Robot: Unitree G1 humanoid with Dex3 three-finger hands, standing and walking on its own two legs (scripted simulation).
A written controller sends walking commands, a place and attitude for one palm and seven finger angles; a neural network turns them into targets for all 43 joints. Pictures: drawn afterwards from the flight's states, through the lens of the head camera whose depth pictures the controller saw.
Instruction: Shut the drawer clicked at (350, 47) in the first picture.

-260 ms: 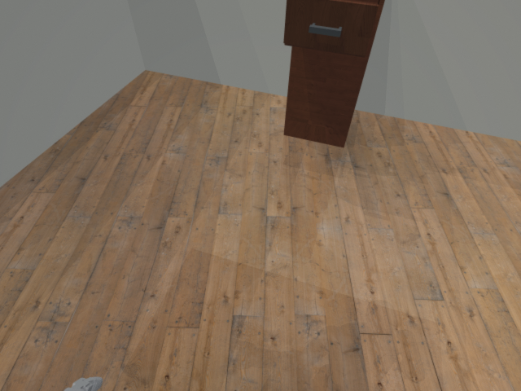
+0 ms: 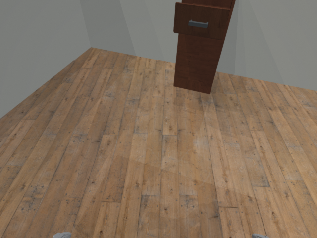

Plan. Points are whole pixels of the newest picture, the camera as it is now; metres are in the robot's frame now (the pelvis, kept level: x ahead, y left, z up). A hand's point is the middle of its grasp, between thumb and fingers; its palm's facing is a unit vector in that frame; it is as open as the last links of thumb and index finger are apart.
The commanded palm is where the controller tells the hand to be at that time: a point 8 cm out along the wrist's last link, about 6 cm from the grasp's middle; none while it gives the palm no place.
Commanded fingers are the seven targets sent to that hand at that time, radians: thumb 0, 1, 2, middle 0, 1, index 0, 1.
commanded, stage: stand and wait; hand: left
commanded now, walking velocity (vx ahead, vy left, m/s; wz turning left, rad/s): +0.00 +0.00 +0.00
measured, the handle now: (198, 23) +1.35 -0.18 +0.01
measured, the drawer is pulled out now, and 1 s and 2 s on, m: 0.30 0.30 0.30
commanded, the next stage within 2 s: look at it before walking up in 0.68 s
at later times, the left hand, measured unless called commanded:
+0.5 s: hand out of the picture +0.05 +0.24 -0.15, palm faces -0.03 -0.94 -0.34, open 7.4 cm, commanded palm none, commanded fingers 0.00 0.90 0.90 -0.20 -0.30 -0.20 -0.30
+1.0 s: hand out of the picture +0.05 +0.23 -0.15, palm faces -0.04 -0.94 -0.33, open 7.4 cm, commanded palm none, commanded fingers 0.00 0.90 0.90 -0.20 -0.30 -0.20 -0.30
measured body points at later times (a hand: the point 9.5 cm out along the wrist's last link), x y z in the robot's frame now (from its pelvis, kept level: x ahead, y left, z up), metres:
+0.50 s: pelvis -0.02 -0.01 +0.00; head -0.02 -0.01 +0.45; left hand +0.05 +0.28 -0.13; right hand +0.05 -0.31 -0.13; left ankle -0.02 +0.11 -0.74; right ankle -0.02 -0.13 -0.74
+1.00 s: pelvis -0.02 -0.01 +0.01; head -0.02 -0.01 +0.46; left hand +0.05 +0.28 -0.13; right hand +0.05 -0.31 -0.13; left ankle -0.02 +0.12 -0.74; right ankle -0.02 -0.13 -0.74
